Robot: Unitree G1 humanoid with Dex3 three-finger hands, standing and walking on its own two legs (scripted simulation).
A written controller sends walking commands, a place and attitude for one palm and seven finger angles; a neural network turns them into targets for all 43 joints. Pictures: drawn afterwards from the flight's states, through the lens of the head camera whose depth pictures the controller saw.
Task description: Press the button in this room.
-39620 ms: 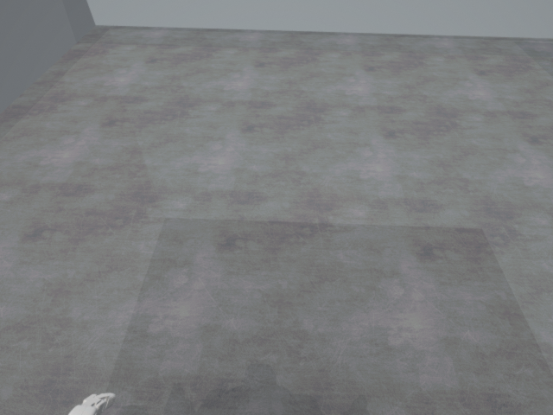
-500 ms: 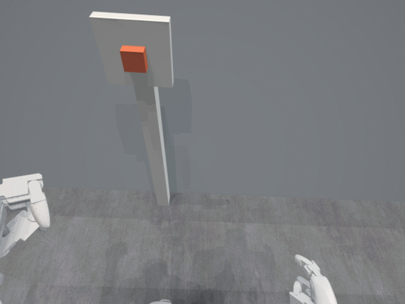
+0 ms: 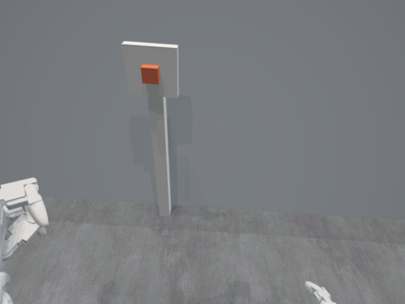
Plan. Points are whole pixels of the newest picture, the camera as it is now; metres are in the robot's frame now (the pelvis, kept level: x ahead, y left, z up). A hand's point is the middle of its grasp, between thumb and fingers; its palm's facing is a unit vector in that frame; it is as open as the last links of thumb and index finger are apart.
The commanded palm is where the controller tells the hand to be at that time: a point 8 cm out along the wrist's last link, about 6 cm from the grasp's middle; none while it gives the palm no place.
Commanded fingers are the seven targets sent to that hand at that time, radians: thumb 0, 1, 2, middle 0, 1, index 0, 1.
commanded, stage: stop stepping back and stand still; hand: left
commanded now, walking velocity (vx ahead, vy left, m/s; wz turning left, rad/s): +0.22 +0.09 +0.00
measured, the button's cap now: (150, 74) +0.79 +0.25 +0.12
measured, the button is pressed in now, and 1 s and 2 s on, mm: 0 0 0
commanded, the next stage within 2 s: let the arm hang, fingers relaxed in 1.06 s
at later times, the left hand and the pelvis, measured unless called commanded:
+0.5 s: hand out of the picture +0.07 +0.20 +0.17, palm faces +0.43 -0.79 -0.44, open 3.1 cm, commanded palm +0.02 +0.25 +0.17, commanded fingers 0.00 0.90 0.90 -1.30 -1.50 -1.30 -1.50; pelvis -0.10 -0.03 +0.00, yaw +2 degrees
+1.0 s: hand out of the picture +0.00 +0.19 +0.17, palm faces +0.49 -0.75 -0.45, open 3.1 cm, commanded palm -0.05 +0.23 +0.17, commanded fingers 0.00 0.90 0.90 -1.30 -1.50 -1.30 -1.50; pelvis -0.15 -0.06 +0.00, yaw +6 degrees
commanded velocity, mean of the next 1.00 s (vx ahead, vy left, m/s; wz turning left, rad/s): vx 0.16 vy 0.04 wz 0.00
